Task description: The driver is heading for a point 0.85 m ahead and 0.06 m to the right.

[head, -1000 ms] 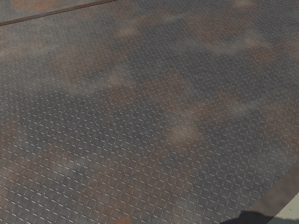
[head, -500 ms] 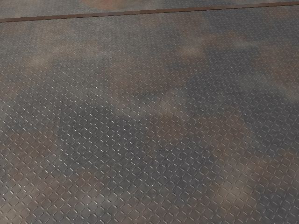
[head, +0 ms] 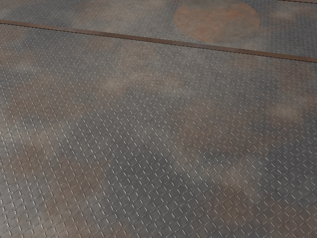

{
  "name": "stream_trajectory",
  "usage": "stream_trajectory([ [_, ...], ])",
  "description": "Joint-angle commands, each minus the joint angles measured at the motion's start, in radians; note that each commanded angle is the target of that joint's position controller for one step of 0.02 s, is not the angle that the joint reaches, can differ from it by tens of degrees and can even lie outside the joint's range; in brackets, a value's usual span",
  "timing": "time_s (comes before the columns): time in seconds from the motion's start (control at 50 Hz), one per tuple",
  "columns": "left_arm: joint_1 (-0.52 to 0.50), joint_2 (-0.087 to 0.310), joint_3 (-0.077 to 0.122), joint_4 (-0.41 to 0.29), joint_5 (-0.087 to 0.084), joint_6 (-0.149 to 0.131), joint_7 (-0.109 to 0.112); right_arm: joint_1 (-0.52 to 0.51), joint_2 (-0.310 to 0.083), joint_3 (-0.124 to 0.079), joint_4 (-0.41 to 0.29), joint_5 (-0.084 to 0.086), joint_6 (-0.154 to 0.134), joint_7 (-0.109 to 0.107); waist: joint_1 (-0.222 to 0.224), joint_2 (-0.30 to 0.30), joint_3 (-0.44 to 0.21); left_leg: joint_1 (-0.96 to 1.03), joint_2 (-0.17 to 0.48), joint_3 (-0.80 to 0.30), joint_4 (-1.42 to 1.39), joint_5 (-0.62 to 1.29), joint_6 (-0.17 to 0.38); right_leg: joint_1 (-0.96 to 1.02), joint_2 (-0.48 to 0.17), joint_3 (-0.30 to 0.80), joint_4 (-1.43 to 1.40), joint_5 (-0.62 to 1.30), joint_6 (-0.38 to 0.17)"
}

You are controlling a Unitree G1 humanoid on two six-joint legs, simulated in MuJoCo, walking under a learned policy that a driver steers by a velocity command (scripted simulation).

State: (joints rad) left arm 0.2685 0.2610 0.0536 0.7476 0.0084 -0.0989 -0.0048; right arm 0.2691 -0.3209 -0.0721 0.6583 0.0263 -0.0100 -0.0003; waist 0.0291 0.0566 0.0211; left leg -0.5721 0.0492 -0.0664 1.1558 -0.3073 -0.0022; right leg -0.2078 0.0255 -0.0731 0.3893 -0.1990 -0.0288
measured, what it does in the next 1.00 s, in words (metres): walks ahead: left foot, then right foot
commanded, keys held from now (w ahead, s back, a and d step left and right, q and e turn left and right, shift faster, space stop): w+q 0.16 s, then w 0.22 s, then w+e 0.62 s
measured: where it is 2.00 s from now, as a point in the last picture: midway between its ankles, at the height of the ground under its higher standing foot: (168, 163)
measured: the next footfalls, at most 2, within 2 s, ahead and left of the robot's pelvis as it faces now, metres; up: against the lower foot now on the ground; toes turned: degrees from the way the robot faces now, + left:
left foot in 0.32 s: +0.32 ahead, +0.17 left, +0.00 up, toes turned +11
right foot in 0.86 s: +0.65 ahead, -0.02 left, +0.00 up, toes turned -3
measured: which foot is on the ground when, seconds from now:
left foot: up 0.00-0.30, down 0.32-0.88, up 0.90-1.00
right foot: down 0.00-0.32, up 0.34-0.84, down 0.86-1.00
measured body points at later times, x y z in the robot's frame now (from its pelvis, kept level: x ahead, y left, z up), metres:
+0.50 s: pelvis +0.26 +0.08 +0.00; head +0.29 +0.10 +0.45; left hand +0.32 +0.38 -0.12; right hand +0.43 -0.16 -0.10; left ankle +0.28 +0.16 -0.74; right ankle +0.27 -0.08 -0.65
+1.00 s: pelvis +0.56 +0.05 -0.01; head +0.59 +0.04 +0.44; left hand +0.71 +0.31 -0.11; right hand +0.65 -0.23 -0.12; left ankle +0.47 +0.21 -0.65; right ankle +0.61 -0.02 -0.74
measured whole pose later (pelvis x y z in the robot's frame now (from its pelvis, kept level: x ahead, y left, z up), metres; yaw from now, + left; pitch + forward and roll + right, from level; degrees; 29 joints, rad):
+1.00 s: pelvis +0.56 +0.05 -0.01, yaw -6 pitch +2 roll +0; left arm 0.22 0.30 0.06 0.71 -0.01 -0.05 -0.04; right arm 0.23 -0.29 -0.05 0.76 0.00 -0.10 0.00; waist 0.01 0.01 0.05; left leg -0.42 0.04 -0.04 1.20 -0.39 0.00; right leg -0.37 0.10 0.01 0.51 -0.17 -0.10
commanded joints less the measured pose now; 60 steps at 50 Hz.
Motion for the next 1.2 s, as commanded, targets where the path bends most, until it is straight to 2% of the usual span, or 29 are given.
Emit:
stream_trajectory([
  [0.02,-0.015,0.148,0.04,-0.034,-0.002,-0.017,0.005,-0.044,-0.033,-0.009,-0.094,-0.004,-0.006,0.003,0.0,-0.137,0.007,-0.173,0.063,-0.039,-0.07,0.073,-0.016,0.119,-0.29,0.213,-0.226,0.148,-0.164],
  [0.14,0.005,0.189,0.048,0.011,-0.009,0.002,0.011,-0.188,-0.003,0.006,-0.123,-0.004,-0.023,0.034,0.047,-0.115,0.038,-0.127,0.05,0.037,-0.376,0.316,-0.004,0.169,-0.268,0.015,-0.23,0.269,-0.131],
  [0.22,0.068,0.214,0.054,0.057,-0.03,0.02,0.005,-0.273,0.005,0.012,-0.162,0.0,-0.028,0.053,0.061,-0.109,0.071,-0.084,0.018,0.08,-0.506,0.25,0.043,0.247,-0.305,-0.022,-0.206,0.361,-0.122],
  [0.26,0.068,0.242,0.06,0.069,-0.041,0.029,0.006,-0.247,-0.022,-0.002,-0.165,-0.009,-0.029,0.055,0.019,-0.133,0.04,0.01,-0.033,0.117,-0.547,0.157,0.083,0.29,-0.316,-0.047,-0.119,0.641,-0.111],
  [0.28,0.063,0.258,0.063,0.074,-0.045,0.034,0.008,-0.183,-0.051,-0.017,-0.152,-0.015,-0.027,0.053,-0.028,-0.148,-0.009,0.116,-0.069,0.14,-0.57,0.129,0.107,0.298,-0.31,-0.067,-0.017,0.803,-0.099],
  [0.3,0.05,0.255,0.058,0.077,-0.046,0.04,0.012,-0.039,-0.09,-0.041,-0.111,-0.015,-0.025,0.046,-0.116,-0.136,-0.088,0.329,-0.104,0.155,-0.635,0.197,0.139,0.245,-0.283,-0.101,0.152,0.869,-0.075],
  [0.32,0.054,0.22,0.042,0.07,-0.031,0.035,0.017,0.118,-0.149,-0.069,-0.067,-0.013,-0.017,0.03,-0.188,-0.1,-0.174,0.616,-0.06,0.068,-0.623,0.245,0.169,0.052,-0.246,-0.115,0.383,0.695,-0.04],
  [0.34,0.154,0.088,-0.006,0.021,0.006,0.018,0.003,0.166,-0.271,-0.086,-0.055,-0.015,-0.018,0.018,-0.11,0.168,-0.304,1.004,0.238,-0.442,-0.642,0.168,0.337,-0.391,-0.088,-0.098,0.793,-0.128,0.028],
  [0.36,0.116,0.138,0.0,0.042,-0.018,-0.01,-0.008,0.191,-0.199,-0.063,-0.071,-0.013,-0.027,0.02,-0.151,0.112,-0.457,1.024,0.34,-0.729,-0.799,0.088,0.403,-0.481,-0.027,0.122,0.961,-0.395,0.03],
  [0.38,-0.007,0.2,0.021,0.001,-0.057,-0.022,-0.013,0.158,-0.163,-0.047,-0.056,-0.02,-0.04,0.028,-0.17,0.056,-0.306,0.919,0.291,-0.572,-0.816,0.156,0.352,-0.558,-0.071,0.151,0.981,-0.335,0.021],
  [0.4,-0.045,0.178,0.013,-0.015,-0.062,-0.026,-0.01,0.088,-0.134,-0.039,-0.047,-0.017,-0.046,0.028,-0.128,0.022,-0.194,0.77,0.255,-0.43,-0.831,0.181,0.313,-0.569,-0.118,0.135,0.917,-0.25,0.009],
  [0.42,-0.053,0.172,0.014,-0.004,-0.044,-0.022,-0.004,0.02,-0.09,-0.025,-0.046,-0.02,-0.05,0.028,-0.089,-0.009,-0.12,0.632,0.219,-0.325,-0.856,0.25,0.283,-0.527,-0.154,0.13,0.845,-0.186,0.012],
  [0.46,0.012,0.159,0.018,0.025,-0.036,0.008,-0.006,-0.037,-0.047,-0.012,-0.046,-0.035,-0.066,0.028,-0.029,0.028,-0.081,0.471,0.181,-0.217,-0.928,0.315,0.264,-0.401,-0.184,0.146,0.786,-0.107,0.025],
  [0.54,-0.013,0.106,0.011,0.027,-0.032,0.044,0.001,-0.028,-0.072,-0.022,0.006,-0.042,-0.099,0.019,-0.018,-0.004,-0.011,0.398,0.176,-0.061,-1.015,0.384,0.252,-0.444,-0.174,0.171,0.668,0.029,0.056],
  [0.64,-0.138,0.082,0.004,-0.007,-0.029,0.033,-0.018,-0.013,-0.088,-0.022,0.046,-0.04,-0.101,0.003,-0.064,-0.008,0.032,0.434,0.141,0.103,-1.046,0.373,0.189,-0.441,-0.132,0.139,0.373,0.316,0.048],
  [0.74,-0.26,0.069,-0.006,-0.074,-0.027,0.031,-0.048,0.059,-0.112,-0.033,0.105,-0.023,-0.077,-0.005,-0.111,-0.025,0.073,0.617,0.202,0.153,-0.998,0.438,0.168,-0.503,-0.112,0.093,0.229,0.268,0.006],
  [0.8,-0.246,0.096,0.006,-0.106,-0.026,0.034,-0.065,0.042,-0.144,-0.043,0.111,-0.015,-0.049,-0.018,-0.075,0.012,0.032,0.701,0.222,0.187,-0.859,0.788,0.135,-0.442,-0.059,0.023,0.21,0.104,-0.043],
  [0.84,-0.082,0.152,0.04,-0.082,-0.025,0.041,-0.062,0.027,-0.163,-0.046,0.104,-0.015,-0.029,-0.033,0.021,0.039,-0.082,0.675,0.196,0.229,-0.595,1.069,0.097,-0.203,0.022,-0.033,0.199,0.043,-0.092],
  [0.86,0.082,0.214,0.072,-0.046,-0.029,0.045,-0.048,0.023,-0.15,-0.038,0.094,-0.016,-0.029,-0.04,0.106,-0.002,-0.171,0.527,0.154,0.248,-0.358,0.961,0.059,0.067,0.024,0.025,0.152,0.101,-0.137],
  [0.88,0.176,0.31,0.096,-0.033,-0.035,0.055,-0.027,0.089,-0.055,-0.006,0.068,-0.053,-0.046,-0.036,0.082,-0.224,-0.274,0.205,0.046,0.251,-0.015,0.307,0.006,0.384,-0.2,0.384,0.162,0.142,-0.239],
  [0.9,0.158,0.325,0.089,-0.06,-0.037,0.042,-0.034,0.119,-0.005,0.021,0.031,-0.044,-0.085,-0.015,0.037,-0.318,-0.419,-0.124,-0.142,0.046,0.249,-0.302,-0.028,0.625,-0.377,0.94,-0.027,-0.061,-0.431],
  [0.92,0.159,0.243,0.07,-0.061,-0.029,0.038,-0.033,0.0,-0.101,-0.002,0.022,-0.003,-0.117,0.004,0.103,-0.187,-0.36,-0.231,-0.065,-0.067,0.274,-0.234,-0.002,0.599,-0.343,0.848,-0.081,-0.136,-0.365],
  [0.94,0.111,0.205,0.06,-0.064,-0.028,0.033,-0.028,-0.072,-0.107,0.001,-0.005,0.014,-0.132,0.01,0.089,-0.138,-0.221,-0.257,-0.022,-0.044,0.207,-0.143,0.019,0.464,-0.302,0.696,-0.088,-0.097,-0.317],
  [0.96,0.043,0.186,0.052,-0.078,-0.027,0.032,-0.027,-0.083,-0.092,0.003,0.0,-0.006,-0.137,0.003,0.036,-0.046,-0.134,-0.207,0.021,-0.035,0.108,-0.082,0.019,0.301,-0.261,0.592,-0.097,0.006,-0.285],
  [0.98,-0.01,0.155,0.043,-0.094,-0.022,0.032,-0.023,-0.081,-0.103,-0.007,0.004,-0.03,-0.131,-0.003,0.001,-0.049,-0.091,-0.138,0.045,-0.032,0.026,-0.045,0.008,0.184,-0.229,0.519,-0.113,0.122,-0.273],
  [1.0,-0.034,0.146,0.037,-0.109,-0.012,0.033,-0.018,-0.064,-0.101,-0.01,0.004,-0.036,-0.119,-0.002,-0.027,-0.079,-0.076,-0.076,0.055,-0.032,-0.003,-0.024,-0.003,0.105,-0.207,0.485,-0.135,0.193,-0.273],
  [1.04,-0.044,0.156,0.042,-0.114,-0.014,0.031,-0.009,-0.037,-0.075,-0.006,0.006,-0.043,-0.098,-0.004,-0.049,-0.092,-0.065,-0.037,0.054,-0.007,-0.082,-0.001,-0.036,0.017,-0.184,0.422,-0.156,0.295,-0.281],
  [1.14,0.011,0.196,0.056,-0.092,-0.03,0.042,0.017,-0.207,-0.019,0.02,-0.036,-0.042,-0.091,-0.003,0.01,-0.123,-0.027,0.046,-0.009,0.025,-0.464,0.311,-0.08,-0.093,-0.094,0.308,-0.149,0.223,-0.212],
  [1.2,0.07,0.19,0.054,-0.06,-0.028,0.058,0.024,-0.265,-0.034,0.016,-0.046,-0.034,-0.103,0.011,0.044,-0.149,-0.035,0.109,-0.054,0.032,-0.598,0.429,-0.071,-0.048,-0.104,0.318,-0.082,0.293,-0.173],
])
